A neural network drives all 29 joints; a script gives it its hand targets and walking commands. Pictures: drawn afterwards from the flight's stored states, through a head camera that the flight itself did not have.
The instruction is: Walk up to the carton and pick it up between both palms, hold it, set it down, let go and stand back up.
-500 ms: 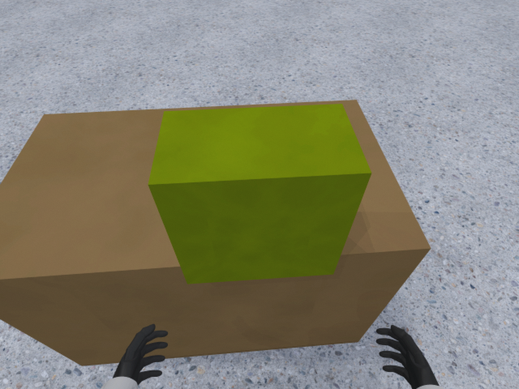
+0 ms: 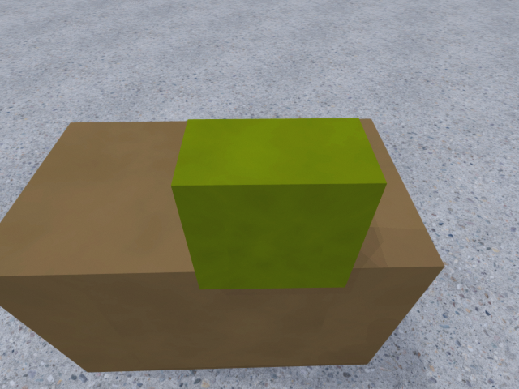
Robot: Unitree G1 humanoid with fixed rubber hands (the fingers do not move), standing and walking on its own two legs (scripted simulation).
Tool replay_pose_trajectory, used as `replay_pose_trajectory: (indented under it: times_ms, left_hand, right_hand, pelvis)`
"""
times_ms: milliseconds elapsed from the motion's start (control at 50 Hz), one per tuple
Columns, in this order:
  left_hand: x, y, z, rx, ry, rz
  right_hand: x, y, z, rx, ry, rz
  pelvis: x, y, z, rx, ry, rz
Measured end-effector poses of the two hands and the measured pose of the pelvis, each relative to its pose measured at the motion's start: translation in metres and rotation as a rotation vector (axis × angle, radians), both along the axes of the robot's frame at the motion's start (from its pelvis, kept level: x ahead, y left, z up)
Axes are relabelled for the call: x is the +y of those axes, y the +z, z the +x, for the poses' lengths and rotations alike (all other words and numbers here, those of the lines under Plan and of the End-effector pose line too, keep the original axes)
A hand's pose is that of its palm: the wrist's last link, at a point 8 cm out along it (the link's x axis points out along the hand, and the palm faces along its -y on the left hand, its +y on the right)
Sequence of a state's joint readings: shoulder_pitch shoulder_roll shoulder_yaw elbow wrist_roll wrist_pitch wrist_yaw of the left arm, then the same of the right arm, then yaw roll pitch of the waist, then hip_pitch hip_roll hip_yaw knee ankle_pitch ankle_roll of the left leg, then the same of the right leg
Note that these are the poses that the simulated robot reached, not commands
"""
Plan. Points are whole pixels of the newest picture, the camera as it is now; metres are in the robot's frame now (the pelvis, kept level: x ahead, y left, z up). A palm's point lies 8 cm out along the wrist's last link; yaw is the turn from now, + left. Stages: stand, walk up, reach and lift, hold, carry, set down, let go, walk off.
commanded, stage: stand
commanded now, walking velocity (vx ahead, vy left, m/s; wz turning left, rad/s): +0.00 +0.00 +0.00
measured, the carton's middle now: (273, 210) +0.42 +0.00 +0.03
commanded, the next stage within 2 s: none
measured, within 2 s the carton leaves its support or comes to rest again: neither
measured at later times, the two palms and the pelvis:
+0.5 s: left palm out of the picture -0.08 +0.21 -0.15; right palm out of the picture -0.07 -0.19 -0.15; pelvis -0.02 +0.01 +0.00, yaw +2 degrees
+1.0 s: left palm out of the picture -0.13 +0.20 -0.15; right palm out of the picture -0.08 -0.20 -0.15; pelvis -0.05 +0.00 +0.00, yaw +2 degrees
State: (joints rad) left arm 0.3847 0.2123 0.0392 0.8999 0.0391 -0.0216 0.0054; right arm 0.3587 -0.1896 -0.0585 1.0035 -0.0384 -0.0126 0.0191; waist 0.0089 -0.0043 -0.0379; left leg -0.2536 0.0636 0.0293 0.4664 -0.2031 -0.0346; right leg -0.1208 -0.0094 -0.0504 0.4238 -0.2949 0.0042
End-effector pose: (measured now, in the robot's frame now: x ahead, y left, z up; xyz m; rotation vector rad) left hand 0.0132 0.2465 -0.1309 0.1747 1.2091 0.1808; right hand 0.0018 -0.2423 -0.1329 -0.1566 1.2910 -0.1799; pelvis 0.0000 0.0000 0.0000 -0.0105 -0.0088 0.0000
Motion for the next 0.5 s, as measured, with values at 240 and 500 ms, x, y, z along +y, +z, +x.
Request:
replay_pose_trajectory:
  times_ms: [240, 500]
  left_hand:
    - [-0.019, -0.013, -0.066, 0.179, 0.064, -0.055]
    - [-0.041, -0.022, -0.093, 0.228, 0.082, -0.115]
  right_hand:
    - [0.028, -0.008, -0.052, 0.145, -0.036, 0.042]
    - [0.053, -0.014, -0.071, 0.181, -0.023, 0.075]
  pelvis:
    - [0.004, 0.002, -0.010, -0.012, 0.019, -0.003]
    - [0.009, 0.000, -0.024, -0.020, 0.033, -0.007]
